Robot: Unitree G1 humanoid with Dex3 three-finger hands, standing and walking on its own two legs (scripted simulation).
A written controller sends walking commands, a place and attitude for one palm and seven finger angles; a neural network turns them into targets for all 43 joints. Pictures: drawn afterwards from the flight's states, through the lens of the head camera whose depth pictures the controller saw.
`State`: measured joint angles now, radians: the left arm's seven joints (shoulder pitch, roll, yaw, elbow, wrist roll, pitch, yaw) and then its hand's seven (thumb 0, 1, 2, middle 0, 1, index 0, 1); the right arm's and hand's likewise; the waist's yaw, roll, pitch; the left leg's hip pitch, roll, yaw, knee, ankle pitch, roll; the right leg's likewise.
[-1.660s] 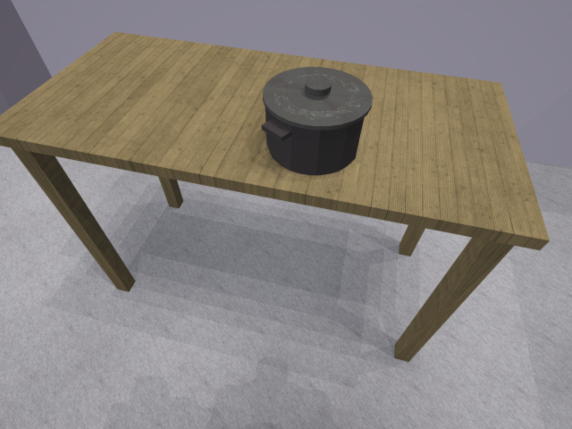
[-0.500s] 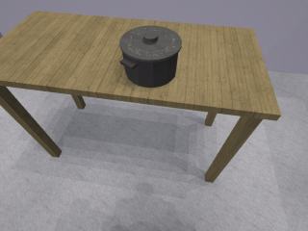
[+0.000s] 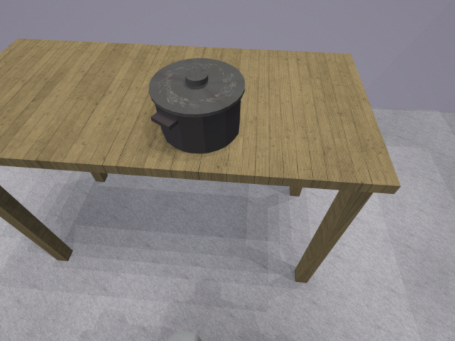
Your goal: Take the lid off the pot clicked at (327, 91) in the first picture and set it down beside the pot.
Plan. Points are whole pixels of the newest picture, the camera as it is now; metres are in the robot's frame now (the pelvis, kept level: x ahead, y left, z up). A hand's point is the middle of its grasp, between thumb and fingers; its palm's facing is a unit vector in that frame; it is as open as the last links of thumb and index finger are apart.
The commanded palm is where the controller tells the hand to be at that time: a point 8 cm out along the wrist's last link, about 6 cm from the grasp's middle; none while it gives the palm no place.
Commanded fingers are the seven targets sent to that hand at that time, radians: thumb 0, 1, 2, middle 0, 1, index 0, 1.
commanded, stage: take the last steps up to it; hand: left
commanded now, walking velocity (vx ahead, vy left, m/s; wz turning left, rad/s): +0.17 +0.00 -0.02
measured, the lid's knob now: (196, 77) +0.59 +0.13 +0.14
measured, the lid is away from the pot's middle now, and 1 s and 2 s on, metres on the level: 0.00 0.00 0.00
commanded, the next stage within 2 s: come to a stop and stand still in 0.08 s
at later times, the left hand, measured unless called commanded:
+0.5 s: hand (120, 315) +0.18 +0.25 -0.17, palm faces +0.01 -0.98 -0.20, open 7.4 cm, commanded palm none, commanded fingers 0.00 0.90 0.90 -0.20 -0.30 -0.20 -0.30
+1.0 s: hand out of the picture +0.12 +0.18 -0.17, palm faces +0.00 -0.97 -0.23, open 7.3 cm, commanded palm none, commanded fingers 0.00 0.90 0.90 -0.20 -0.30 -0.20 -0.30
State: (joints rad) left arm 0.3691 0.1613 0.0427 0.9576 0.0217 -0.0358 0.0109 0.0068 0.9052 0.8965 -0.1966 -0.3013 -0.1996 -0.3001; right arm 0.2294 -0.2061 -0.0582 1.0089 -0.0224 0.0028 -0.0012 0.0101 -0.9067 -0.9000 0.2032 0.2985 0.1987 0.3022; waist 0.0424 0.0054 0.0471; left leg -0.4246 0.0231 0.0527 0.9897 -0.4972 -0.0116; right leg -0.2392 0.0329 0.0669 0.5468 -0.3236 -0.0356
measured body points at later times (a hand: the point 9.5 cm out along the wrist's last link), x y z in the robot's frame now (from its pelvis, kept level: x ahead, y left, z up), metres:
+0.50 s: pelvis +0.09 +0.05 +0.01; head +0.14 +0.09 +0.46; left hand +0.18 +0.30 -0.15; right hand +0.12 -0.19 -0.12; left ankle +0.11 +0.14 -0.73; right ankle +0.05 -0.11 -0.64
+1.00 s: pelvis +0.06 +0.00 -0.01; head +0.05 -0.01 +0.44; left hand +0.12 +0.23 -0.15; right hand +0.10 -0.23 -0.16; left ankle +0.10 +0.10 -0.73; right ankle +0.04 -0.12 -0.73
